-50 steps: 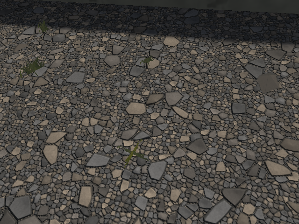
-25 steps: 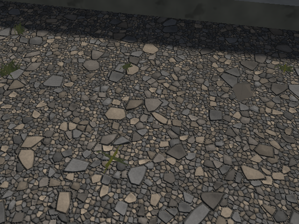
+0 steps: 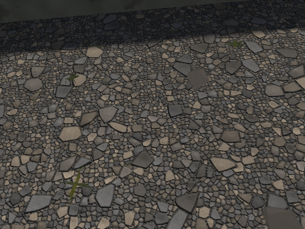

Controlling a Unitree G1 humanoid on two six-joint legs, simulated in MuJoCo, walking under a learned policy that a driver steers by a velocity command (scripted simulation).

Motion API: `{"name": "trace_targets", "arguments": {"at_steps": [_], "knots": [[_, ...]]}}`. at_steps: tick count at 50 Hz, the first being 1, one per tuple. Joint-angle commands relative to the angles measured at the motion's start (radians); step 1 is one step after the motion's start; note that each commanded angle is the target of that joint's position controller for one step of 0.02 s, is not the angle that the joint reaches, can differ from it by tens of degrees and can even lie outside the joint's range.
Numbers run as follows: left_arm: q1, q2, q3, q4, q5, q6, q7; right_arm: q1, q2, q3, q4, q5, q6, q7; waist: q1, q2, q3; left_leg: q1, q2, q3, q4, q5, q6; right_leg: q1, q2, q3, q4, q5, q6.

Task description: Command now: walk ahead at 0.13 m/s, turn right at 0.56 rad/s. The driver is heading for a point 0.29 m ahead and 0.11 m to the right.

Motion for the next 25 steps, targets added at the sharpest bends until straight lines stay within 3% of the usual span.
{"name": "trace_targets", "arguments": {"at_steps": [1, 5, 7, 8, 9, 10, 11, 12, 13, 14, 15, 16, 18, 20, 25], "knots": [[0.086, 0.166, 0.038, -0.022, 0.004, 0.011, 0.016, -0.117, -0.063, -0.005, -0.098, 0.007, -0.007, -0.006, 0.016, -0.131, -0.016, -0.072, -0.046, 0.036, -0.070, 0.033, -0.001, 0.066, -0.230, 0.163, 0.079, 0.845, -0.058], [0.038, 0.178, 0.045, -0.041, 0.014, 0.022, 0.026, -0.096, -0.087, -0.001, -0.101, 0.015, -0.021, -0.019, 0.004, -0.141, -0.025, 0.049, -0.078, 0.009, -0.214, 0.044, 0.036, 0.046, -0.213, 0.215, 0.164, 0.895, -0.025], [-0.049, 0.196, 0.051, -0.069, 0.011, 0.018, 0.025, 0.026, -0.117, -0.009, -0.068, 0.014, -0.030, -0.034, -0.059, -0.149, -0.058, 0.253, -0.101, -0.001, -0.342, 0.051, 0.068, -0.021, -0.176, 0.233, 0.246, 0.927, 0.022], [-0.092, 0.204, 0.053, -0.082, -0.001, 0.009, 0.018, 0.120, -0.130, -0.016, -0.043, 0.009, -0.041, -0.046, -0.111, -0.135, -0.091, 0.399, -0.092, -0.006, -0.449, 0.158, 0.084, -0.063, -0.140, 0.234, 0.341, 0.902, 0.049], [-0.117, 0.176, 0.045, -0.113, -0.019, -0.003, 0.008, 0.242, -0.171, -0.025, -0.029, 0.000, -0.055, -0.059, -0.159, -0.057, -0.188, 0.638, 0.072, -0.143, -0.496, 0.321, 0.125, -0.175, -0.091, 0.199, 0.541, 0.659, 0.080], [0.027, 0.084, 0.034, -0.122, -0.033, 0.004, 0.013, 0.211, -0.238, -0.031, -0.058, 0.006, -0.048, -0.065, -0.065, 0.193, -0.307, 0.843, 0.402, -0.482, -0.462, 0.818, 0.257, -0.381, 0.103, 0.031, 0.831, -0.372, 0.104], [0.086, 0.182, 0.051, -0.093, 0.010, 0.026, 0.022, 0.201, -0.206, -0.033, -0.061, 0.032, -0.025, -0.058, -0.031, 0.134, -0.341, 0.710, 0.453, -0.586, -0.485, 0.796, 0.333, -0.386, 0.051, -0.021, 0.972, -0.419, 0.102], [0.030, 0.194, 0.058, -0.079, 0.032, 0.043, 0.019, 0.143, -0.133, -0.014, -0.074, 0.035, -0.019, -0.058, -0.019, 0.048, -0.221, 0.583, 0.393, -0.484, -0.518, 0.674, 0.327, -0.395, 0.013, -0.026, 1.014, -0.344, 0.112], [-0.030, 0.184, 0.057, -0.082, 0.037, 0.053, 0.007, 0.091, -0.082, 0.000, -0.079, 0.031, -0.015, -0.057, -0.019, 0.004, -0.136, 0.482, 0.314, -0.351, -0.555, 0.544, 0.300, -0.398, -0.015, -0.043, 0.987, -0.291, 0.123], [-0.060, 0.168, 0.055, -0.088, 0.030, 0.063, -0.005, 0.069, -0.072, 0.006, -0.080, 0.017, -0.011, -0.057, -0.013, 0.037, -0.104, 0.432, 0.254, -0.273, -0.590, 0.420, 0.272, -0.392, -0.032, -0.051, 0.955, -0.254, 0.133], [-0.061, 0.150, 0.049, -0.088, 0.022, 0.072, -0.016, 0.071, -0.079, 0.005, -0.071, 0.004, -0.011, -0.058, -0.016, 0.089, -0.085, 0.382, 0.210, -0.214, -0.612, 0.375, 0.263, -0.371, -0.034, -0.063, 0.932, -0.226, 0.142], [-0.062, 0.136, 0.042, -0.086, 0.015, 0.076, -0.022, 0.082, -0.085, 0.002, -0.058, -0.003, -0.014, -0.055, -0.017, 0.101, -0.083, 0.360, 0.186, -0.174, -0.616, 0.375, 0.260, -0.351, -0.025, -0.072, 0.903, -0.208, 0.143], [-0.082, 0.124, 0.033, -0.090, 0.009, 0.079, -0.025, 0.109, -0.091, 0.000, -0.037, -0.005, -0.023, -0.047, -0.020, 0.092, -0.102, 0.372, 0.183, -0.148, -0.617, 0.366, 0.263, -0.337, -0.016, -0.077, 0.804, -0.211, 0.140], [-0.115, 0.116, 0.022, -0.093, 0.016, 0.086, -0.023, 0.119, -0.101, -0.003, -0.025, -0.004, -0.025, -0.042, -0.026, 0.098, -0.110, 0.377, 0.191, -0.148, -0.627, 0.277, 0.267, -0.324, -0.028, -0.091, 0.691, -0.215, 0.133], [-0.194, 0.116, -0.003, -0.094, 0.010, 0.089, -0.024, 0.133, -0.132, -0.012, -0.005, -0.008, -0.003, -0.021, -0.055, 0.132, -0.097, 0.328, 0.192, -0.167, -0.648, 0.045, 0.256, -0.195, -0.058, -0.157, 0.390, -0.162, 0.104]]}}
